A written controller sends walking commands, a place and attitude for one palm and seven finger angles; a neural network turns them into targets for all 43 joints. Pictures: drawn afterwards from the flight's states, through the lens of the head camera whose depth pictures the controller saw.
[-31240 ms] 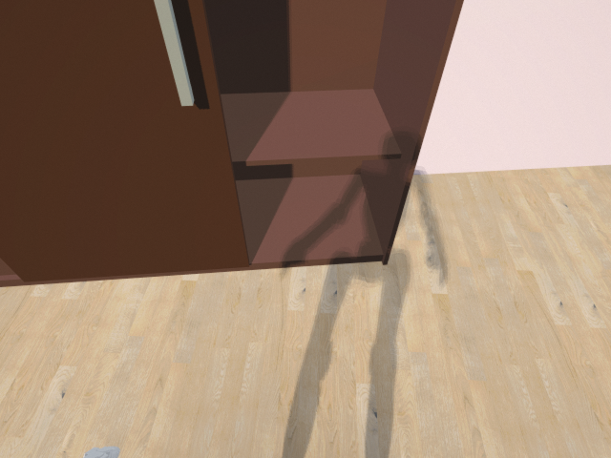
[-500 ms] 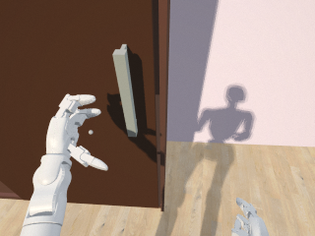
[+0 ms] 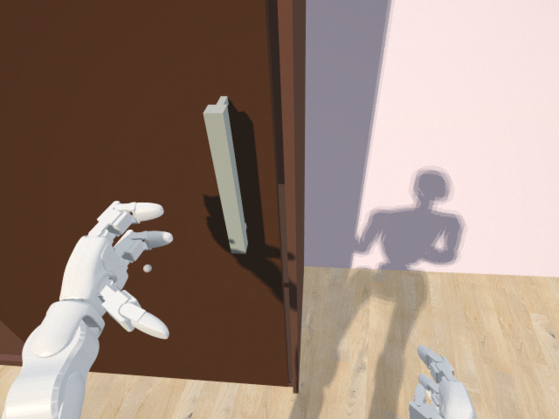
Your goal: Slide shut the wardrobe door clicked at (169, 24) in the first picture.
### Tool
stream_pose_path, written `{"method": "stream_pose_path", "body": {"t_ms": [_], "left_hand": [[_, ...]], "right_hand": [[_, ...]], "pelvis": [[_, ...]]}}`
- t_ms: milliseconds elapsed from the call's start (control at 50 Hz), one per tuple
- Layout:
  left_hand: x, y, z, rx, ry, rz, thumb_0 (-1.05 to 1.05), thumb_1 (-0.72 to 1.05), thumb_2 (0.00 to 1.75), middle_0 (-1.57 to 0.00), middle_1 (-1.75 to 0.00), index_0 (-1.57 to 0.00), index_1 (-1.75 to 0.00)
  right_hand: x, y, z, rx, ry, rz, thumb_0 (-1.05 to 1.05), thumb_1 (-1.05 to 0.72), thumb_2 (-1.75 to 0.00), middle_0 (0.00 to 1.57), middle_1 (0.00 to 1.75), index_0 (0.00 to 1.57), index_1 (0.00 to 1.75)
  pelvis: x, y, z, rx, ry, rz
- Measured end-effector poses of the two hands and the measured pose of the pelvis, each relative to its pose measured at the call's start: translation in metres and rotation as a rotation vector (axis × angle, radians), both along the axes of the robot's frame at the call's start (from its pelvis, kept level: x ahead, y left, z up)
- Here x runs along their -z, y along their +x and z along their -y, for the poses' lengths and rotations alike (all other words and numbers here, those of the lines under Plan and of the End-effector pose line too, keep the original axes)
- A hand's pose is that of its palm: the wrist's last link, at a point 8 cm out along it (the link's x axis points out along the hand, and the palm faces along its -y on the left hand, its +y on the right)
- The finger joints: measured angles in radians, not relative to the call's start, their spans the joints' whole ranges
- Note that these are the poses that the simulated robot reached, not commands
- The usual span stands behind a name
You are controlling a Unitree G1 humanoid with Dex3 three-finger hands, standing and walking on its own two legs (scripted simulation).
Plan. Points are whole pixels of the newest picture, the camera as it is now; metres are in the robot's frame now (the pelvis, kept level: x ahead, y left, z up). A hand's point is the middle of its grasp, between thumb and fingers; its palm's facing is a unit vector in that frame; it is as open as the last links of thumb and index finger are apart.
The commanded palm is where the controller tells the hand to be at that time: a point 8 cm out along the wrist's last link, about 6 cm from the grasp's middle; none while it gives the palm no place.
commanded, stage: draw the hand back to the body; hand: left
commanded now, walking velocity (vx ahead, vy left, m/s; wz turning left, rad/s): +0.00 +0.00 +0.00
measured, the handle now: (232, 182) +0.43 +0.12 +0.16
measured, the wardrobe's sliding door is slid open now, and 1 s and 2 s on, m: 0.01 0.01 0.01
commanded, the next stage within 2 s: step back with the hand held close in 1.36 s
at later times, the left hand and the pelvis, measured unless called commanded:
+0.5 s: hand (106, 293) +0.21 +0.23 +0.16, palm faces +0.31 -0.91 -0.27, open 13.4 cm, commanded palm +0.17 +0.27 +0.17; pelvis -0.01 +0.00 +0.00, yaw +0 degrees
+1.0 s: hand (56, 302) +0.19 +0.28 +0.16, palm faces +0.43 -0.83 -0.36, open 8.6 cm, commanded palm +0.14 +0.31 +0.18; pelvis +0.00 +0.02 +0.01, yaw -1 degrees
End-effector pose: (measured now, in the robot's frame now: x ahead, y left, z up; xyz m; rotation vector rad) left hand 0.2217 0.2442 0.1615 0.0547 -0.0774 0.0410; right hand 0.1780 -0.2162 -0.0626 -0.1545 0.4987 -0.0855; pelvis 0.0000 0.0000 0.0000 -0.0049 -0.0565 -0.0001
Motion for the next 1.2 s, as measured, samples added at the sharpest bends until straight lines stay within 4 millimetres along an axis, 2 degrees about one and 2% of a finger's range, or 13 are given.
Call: {"method": "stream_pose_path", "body": {"t_ms": [200, 300, 360, 460, 660, 1000, 1100, 1200], "left_hand": [[0.003, -0.023, -0.008, -0.024, 0.003, -0.016, -0.01, -0.55, 0.2, -0.25, -1.15, -0.26, -1.15], [-0.001, -0.031, -0.016, -0.044, 0.017, 0.003, -0.01, -0.52, 0.22, -0.25, -1.13, -0.26, -1.13], [-0.01, -0.037, -0.019, -0.142, 0.14, 0.048, -0.01, -0.47, 0.24, -0.25, -1.1, -0.25, -1.1], [-0.008, -0.047, -0.024, -0.247, 0.223, 0.086, -0.01, -0.33, 0.31, -0.25, -1.02, -0.25, -1.02], [-0.011, -0.057, -0.039, -0.312, 0.299, 0.097, -0.01, 0.01, 0.47, -0.24, -0.82, -0.24, -0.82], [-0.014, -0.074, -0.069, -0.398, 0.344, 0.077, 0.01, 0.62, 0.77, -0.22, -0.46, -0.22, -0.46], [-0.016, -0.079, -0.072, -0.421, 0.345, 0.083, 0.01, 0.76, 0.84, -0.21, -0.37, -0.22, -0.37], [-0.017, -0.078, -0.069, -0.421, 0.335, 0.087, 0.01, 0.84, 0.88, -0.21, -0.33, -0.21, -0.33]], "right_hand": [[-0.01, 0.004, 0.002, -0.015, -0.022, 0.041, 0.02, -0.9, -0.9, 0.2, 0.3, 0.2, 0.3], [-0.011, 0.004, -0.001, -0.023, -0.023, 0.056, 0.02, -0.9, -0.9, 0.2, 0.3, 0.2, 0.3], [-0.01, 0.002, -0.004, -0.036, -0.032, 0.046, 0.02, -0.9, -0.9, 0.2, 0.3, 0.2, 0.3], [-0.004, -0.005, -0.007, -0.039, -0.037, -0.022, 0.02, -0.9, -0.9, 0.2, 0.3, 0.2, 0.3], [0.008, -0.016, -0.011, -0.016, -0.038, -0.113, 0.02, -0.9, -0.9, 0.2, 0.3, 0.2, 0.3], [-0.003, -0.001, -0.014, -0.006, -0.054, -0.083, 0.02, -0.9, -0.9, 0.2, 0.3, 0.2, 0.3], [-0.003, 0.003, -0.016, -0.019, -0.056, -0.077, 0.02, -0.9, -0.9, 0.2, 0.3, 0.2, 0.3], [-0.003, 0.003, -0.019, -0.028, -0.051, -0.08, 0.02, -0.9, -0.9, 0.2, 0.3, 0.2, 0.3]], "pelvis": [[0.001, -0.003, 0.0, -0.005, -0.002, 0.019], [0.001, -0.005, 0.0, -0.009, -0.005, 0.028], [0.0, -0.007, -0.001, -0.005, -0.007, 0.03], [-0.003, -0.009, -0.003, 0.004, -0.005, 0.029], [-0.005, -0.005, -0.011, 0.013, -0.003, 0.042], [-0.006, 0.0, -0.017, 0.022, -0.006, 0.047], [-0.006, 0.001, -0.018, 0.018, -0.006, 0.05], [-0.006, 0.0, -0.018, 0.016, -0.005, 0.052]]}}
